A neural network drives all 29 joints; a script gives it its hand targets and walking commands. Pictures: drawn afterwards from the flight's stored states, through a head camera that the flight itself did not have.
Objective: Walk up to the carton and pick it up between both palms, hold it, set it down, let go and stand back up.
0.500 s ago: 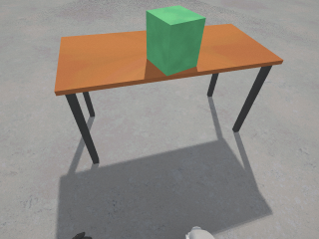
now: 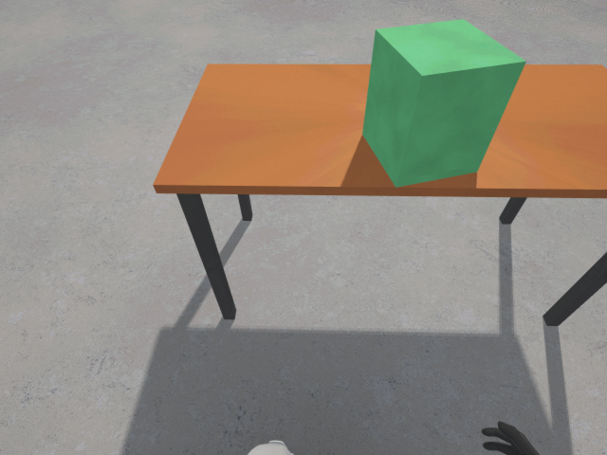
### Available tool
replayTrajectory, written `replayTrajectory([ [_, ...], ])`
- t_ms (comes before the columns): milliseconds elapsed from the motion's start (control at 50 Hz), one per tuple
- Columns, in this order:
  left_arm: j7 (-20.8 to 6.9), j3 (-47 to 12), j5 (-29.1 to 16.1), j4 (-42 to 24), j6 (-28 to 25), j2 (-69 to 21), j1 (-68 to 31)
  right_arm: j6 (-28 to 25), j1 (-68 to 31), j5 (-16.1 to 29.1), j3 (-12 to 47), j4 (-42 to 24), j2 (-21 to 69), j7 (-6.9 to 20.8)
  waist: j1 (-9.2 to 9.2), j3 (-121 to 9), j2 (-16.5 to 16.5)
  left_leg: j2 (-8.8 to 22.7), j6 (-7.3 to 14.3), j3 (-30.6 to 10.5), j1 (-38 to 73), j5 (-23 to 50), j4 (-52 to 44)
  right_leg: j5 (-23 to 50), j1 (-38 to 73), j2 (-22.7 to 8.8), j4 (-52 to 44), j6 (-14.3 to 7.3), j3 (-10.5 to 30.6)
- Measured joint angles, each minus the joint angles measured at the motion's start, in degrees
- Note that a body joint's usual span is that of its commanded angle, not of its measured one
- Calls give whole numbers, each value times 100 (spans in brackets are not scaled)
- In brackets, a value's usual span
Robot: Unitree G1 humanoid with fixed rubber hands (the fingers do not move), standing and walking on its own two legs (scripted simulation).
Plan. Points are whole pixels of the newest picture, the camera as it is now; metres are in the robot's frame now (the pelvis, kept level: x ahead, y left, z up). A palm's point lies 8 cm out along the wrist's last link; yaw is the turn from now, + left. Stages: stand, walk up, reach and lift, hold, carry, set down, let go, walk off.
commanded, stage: walk up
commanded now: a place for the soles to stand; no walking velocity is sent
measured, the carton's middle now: (429, 104) +0.81 -0.17 +0.06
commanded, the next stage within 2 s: none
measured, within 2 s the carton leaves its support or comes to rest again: neither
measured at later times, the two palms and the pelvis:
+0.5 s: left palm (238, 380) +0.25 +0.16 -0.10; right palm (601, 413) +0.25 -0.39 -0.12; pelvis +0.18 -0.12 -0.02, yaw +5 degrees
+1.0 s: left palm (267, 347) +0.31 +0.12 -0.11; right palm (537, 278) +0.47 -0.36 -0.09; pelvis +0.29 -0.13 +0.00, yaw +6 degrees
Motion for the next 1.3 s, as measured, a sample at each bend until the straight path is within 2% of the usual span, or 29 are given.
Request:
replayTrajectory([
  [40, -20, -28, -2, 16, 74, 43, 59, -82, -15, -44, -10, -83, 23, -60, -62, 14, -187, -171, 36, 36, 189, 304, -53, -435, -73, -211, 672, 7, 8],
  [60, -38, -41, 1, 11, 133, 32, 43, -105, -23, -81, 5, -109, 22, -113, -111, 53, -263, -227, 24, 52, 186, 156, 173, -553, -257, -244, 1293, -1, 178],
  [120, -78, -54, 46, -100, 380, 48, -149, -60, 123, -20, 67, -33, 52, -289, -294, 89, -420, -263, 24, -28, 389, -284, 343, -564, -1037, -34, 3106, 28, 731],
  [160, -100, -28, 37, -241, 418, 73, -357, -28, 296, -36, 90, 80, 59, -348, -391, 107, -507, -233, -17, -113, 609, -295, 141, -290, -1518, 5, 3525, 93, 874],
  [200, -144, 2, 17, -404, 370, 100, -524, -41, 447, -55, 97, 210, 52, -348, -472, 93, -605, -200, -67, -157, 822, -256, -138, -5, -1917, -77, 3369, 178, 985],
  [260, -219, 25, 5, -576, 314, 94, -735, -105, 612, -71, 74, 354, -19, -316, -590, 74, -638, -119, -120, -227, 1064, -259, -441, 284, -2270, -248, 2617, 252, 1105],
  [360, -309, 59, -13, -706, 212, -20, -905, -103, 750, -97, -20, 439, -229, -248, -745, 10, -422, 116, -214, -350, 1226, -689, -275, 826, -2117, -391, 952, 138, 1177],
  [400, -290, 97, 5, -765, 129, -19, -824, -44, 810, -96, -43, 442, -289, -218, -740, -71, -296, 271, -199, -438, 1187, -1099, 148, 1099, -1792, -290, 500, 93, 1078],
  [420, -258, 116, 19, -770, 77, -57, -809, -12, 812, -94, -60, 449, -333, -207, -713, -40, -114, 429, -92, -567, 1112, -1342, 517, 1166, -1760, -150, 650, 109, 946],
  [440, -221, 109, 42, -789, 32, -78, -780, 29, 813, -69, -71, 456, -341, -196, -682, -31, 8, 451, -65, -721, 926, -1574, 1110, 980, -1780, -71, 913, 95, 826],
  [460, -182, 93, 34, -772, 16, -96, -746, 96, 807, -48, -63, 459, -327, -200, -633, -53, 59, 351, -59, -799, 686, -1780, 1777, 744, -1777, -52, 1099, 51, 744],
  [500, -93, 49, -26, -658, 24, -174, -662, 210, 717, -49, -23, 443, -329, -199, -514, -73, 165, 139, -81, -737, 211, -1657, 2872, 468, -1596, -23, 1084, -56, 611],
  [540, -12, 4, -10, -541, 18, -237, -527, 217, 556, -33, 1, 397, -334, -170, -391, -49, 247, 42, -116, -464, -158, -1357, 3275, 494, -1324, 4, 811, -104, 518],
  [580, 37, -30, 13, -403, -9, -271, -368, 170, 410, -21, 2, 316, -324, -116, -293, -47, 320, 25, -158, -238, -383, -1143, 3041, 550, -1032, 43, 454, -126, 416],
  [660, 94, -44, 10, -195, -78, -249, -56, 121, 85, -7, 34, 192, -231, -33, -120, 3, 318, 54, -216, 11, -484, -744, 1858, 632, -538, 115, -146, -133, 287],
  [780, 141, -94, -117, -230, 36, -216, 205, 142, -534, 4, 147, 160, -23, -59, 28, 229, 162, -20, -35, 126, -22, 245, 202, 314, -294, 157, -49, -82, 257],
  [800, 138, -118, -137, -250, 68, -213, 231, 135, -596, 10, 170, 159, 1, -64, 21, 227, 149, -44, 13, 134, 164, 525, -111, 197, -309, 166, 83, -65, 255],
  [840, 124, -163, -172, -272, 126, -183, 159, 108, -730, -17, 213, 203, 84, -92, -54, 281, -29, -170, 52, 162, 339, 231, -275, -41, -436, 22, 528, -16, 287],
  [900, 171, -233, -200, -393, 274, -248, -24, 174, -848, 119, 291, 273, 111, -180, -184, 302, -95, -168, 141, 182, 314, 70, -68, -801, -825, 122, 1476, 121, 705],
  [940, 192, -238, -213, -462, 352, -277, -168, 243, -837, 171, 314, 352, 132, -247, -290, 232, -127, -150, 130, 186, 358, 82, -133, -1031, -988, 174, 1644, 176, 953],
  [980, 196, -229, -225, -564, 323, -286, -300, 306, -810, 179, 337, 429, 112, -273, -355, 172, -157, -130, 68, 211, 390, 105, -208, -688, -994, 145, 1222, 209, 1101],
  [1020, 187, -214, -210, -671, 208, -272, -373, 368, -810, 200, 359, 515, 55, -242, -386, 118, -170, -96, -5, 253, 362, 50, -128, 299, -837, 104, 400, 202, 1167],
  [1040, 184, -206, -184, -663, 158, -287, -430, 390, -815, 223, 353, 575, 10, -212, -407, 112, -101, -38, -44, 229, 355, -1, -51, 599, -797, 156, 317, 193, 1143],
  [1120, 154, -167, -205, -597, 131, -290, -537, 458, -650, 224, 307, 753, -99, -89, -493, -117, 53, 27, -139, 200, 536, 9, -249, 381, -627, 230, 160, 135, 1114],
  [1300, 110, -103, -253, -845, 58, -142, -761, 336, -553, 142, 297, 976, -275, 0, -560, -217, 140, 84, -130, 328, 805, 145, -708, 587, -412, 293, -329, 135, 1239],
])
